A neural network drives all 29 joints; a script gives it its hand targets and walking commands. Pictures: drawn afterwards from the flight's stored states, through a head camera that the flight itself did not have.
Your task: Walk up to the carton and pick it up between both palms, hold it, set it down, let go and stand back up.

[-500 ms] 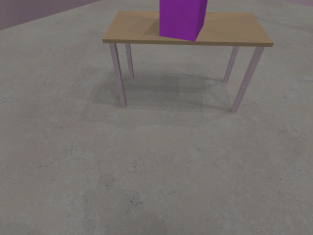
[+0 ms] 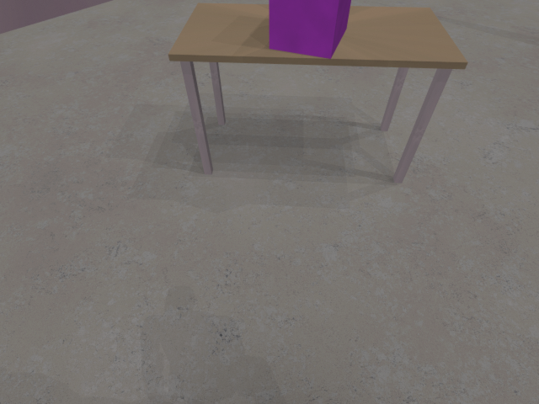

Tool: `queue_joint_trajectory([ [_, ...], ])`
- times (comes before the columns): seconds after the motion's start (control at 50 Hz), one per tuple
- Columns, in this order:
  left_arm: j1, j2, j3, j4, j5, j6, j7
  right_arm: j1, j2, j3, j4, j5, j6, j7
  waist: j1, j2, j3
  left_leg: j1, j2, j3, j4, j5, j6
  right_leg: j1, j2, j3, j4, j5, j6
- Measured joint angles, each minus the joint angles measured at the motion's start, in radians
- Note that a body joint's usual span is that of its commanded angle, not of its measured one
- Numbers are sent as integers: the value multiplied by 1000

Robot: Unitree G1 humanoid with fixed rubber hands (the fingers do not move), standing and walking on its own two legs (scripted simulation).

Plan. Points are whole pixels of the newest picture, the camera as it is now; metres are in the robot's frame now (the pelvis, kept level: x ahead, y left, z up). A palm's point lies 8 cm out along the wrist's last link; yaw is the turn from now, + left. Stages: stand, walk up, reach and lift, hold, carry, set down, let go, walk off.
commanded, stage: stand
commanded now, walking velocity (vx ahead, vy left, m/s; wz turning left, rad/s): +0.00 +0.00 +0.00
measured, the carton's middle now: out of the picture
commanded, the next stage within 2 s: walk up in 0.32 s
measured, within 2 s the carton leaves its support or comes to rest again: neither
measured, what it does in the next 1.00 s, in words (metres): walks ahead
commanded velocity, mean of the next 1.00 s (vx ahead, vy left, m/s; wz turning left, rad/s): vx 0.00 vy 0.00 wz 0.00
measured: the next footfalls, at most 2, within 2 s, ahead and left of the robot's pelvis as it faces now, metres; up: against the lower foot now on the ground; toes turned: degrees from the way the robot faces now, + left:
right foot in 1.06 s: +0.28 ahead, -0.18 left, +0.00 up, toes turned -13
left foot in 1.46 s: +0.47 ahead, +0.09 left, +0.00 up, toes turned +1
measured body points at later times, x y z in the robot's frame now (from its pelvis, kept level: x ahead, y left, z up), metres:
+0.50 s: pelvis +0.00 +0.00 +0.00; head +0.01 -0.01 +0.45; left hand -0.02 +0.19 -0.16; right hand -0.03 -0.20 -0.17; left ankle +0.00 +0.16 -0.74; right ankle +0.00 -0.09 -0.74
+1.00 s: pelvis +0.10 +0.00 -0.03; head +0.10 -0.01 +0.42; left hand +0.26 +0.30 -0.10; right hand +0.10 -0.32 -0.12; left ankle +0.06 +0.16 -0.74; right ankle +0.23 -0.16 -0.72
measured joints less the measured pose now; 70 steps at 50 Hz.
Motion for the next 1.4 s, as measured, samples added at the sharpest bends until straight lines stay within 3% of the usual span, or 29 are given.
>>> queue_joint_trajectory([
  [0.5, 20, -18, 9, 3, -1, 1, 0, -9, -9, -5, 6, -4, 3, -3, 16, 9, -20, -1, 10, -7, -2, -3, -6, 7, 10, -5, -18, 3, -5],
  [0.58, 78, 0, 62, -123, 42, -17, -30, 35, -36, -56, -107, -49, -12, 18, 24, 0, -7, -80, -2, 27, 212, -192, 85, -14, 3, -1, 45, -41, -18],
  [0.66, 118, 59, 87, -224, 66, -30, -28, 40, -110, -96, -238, -55, -27, 38, 37, 0, 10, -161, -6, 31, 345, -272, 120, -2, -1, 0, 73, -71, -14],
  [0.7, 132, 104, 95, -252, 69, -23, -28, 42, -145, -112, -312, -47, -46, 47, 32, -16, 15, -145, -9, 42, 258, -209, 128, -17, -17, 6, 137, -119, -2],
  [0.74, 145, 149, 104, -273, 64, -4, -30, 63, -179, -119, -383, -49, -73, 41, 22, -40, 2, -138, -22, 65, 232, -95, 87, -87, -26, 45, 318, -262, 1],
  [0.76, 145, 170, 110, -283, 61, 8, -31, 68, -192, -117, -403, -54, -77, 35, 15, -53, -2, -140, -26, 81, 259, -97, 69, -136, -18, 76, 438, -301, 1],
  [0.8, 138, 216, 119, -317, 60, 23, -42, 83, -204, -108, -423, -57, -76, 15, 1, -79, -5, -111, -32, 104, 267, -131, 51, -228, -9, 110, 630, -283, 7],
  [0.84, 115, 257, 126, -359, 55, 21, -58, 105, -211, -101, -435, -55, -80, 4, 1, -95, 5, -59, -28, 124, 240, -148, 51, -297, -29, 102, 695, -213, 18],
  [0.96, 59, 310, 124, -499, 35, 5, -102, 145, -257, -88, -488, -45, -78, 24, -8, -87, 29, 87, 6, 176, 162, -179, 23, -364, -137, 50, 469, -61, 26],
  [1.04, 26, 310, 99, -560, 26, -6, -113, 159, -299, -86, -535, -30, -62, 39, -21, -35, 33, 139, 57, 184, 207, -261, -6, -289, -148, 11, 298, 0, -1],
  [1.08, 16, 310, 89, -582, 26, -20, -107, 150, -318, -86, -546, -24, -43, 47, -26, 14, 38, 117, 110, 153, 321, -339, 30, -274, -113, -22, 324, 24, 25],
  [1.1, 10, 313, 83, -596, 25, -28, -99, 136, -319, -86, -549, -12, -30, 52, -29, 25, 45, 67, 109, 104, 452, -362, 55, -286, -103, -34, 374, -10, 33],
  [1.16, -1, 296, 59, -617, 11, -39, -67, 81, -331, -81, -557, 11, -1, 61, -25, 42, 75, -102, 13, -20, 813, -339, 100, -276, -101, -43, 440, -97, 33],
  [1.2, 6, 274, 41, -621, 16, -44, -50, 52, -342, -82, -567, 9, 1, 64, -16, 69, 88, -194, -8, -27, 885, -302, 111, -241, -98, -57, 424, -111, 31],
  [1.28, 39, 257, 13, -615, 30, -52, -36, 26, -342, -84, -588, -5, 2, 78, 11, 94, 95, -342, -2, -3, 813, -233, 94, -167, -99, -86, 373, -135, 30],
  [1.4, 118, 302, 22, -586, 34, -49, -35, 17, -317, -71, -607, -10, 1, 113, 40, 43, 78, -388, 33, 53, 503, -129, 96, -65, -126, -116, 341, -207, 50],
])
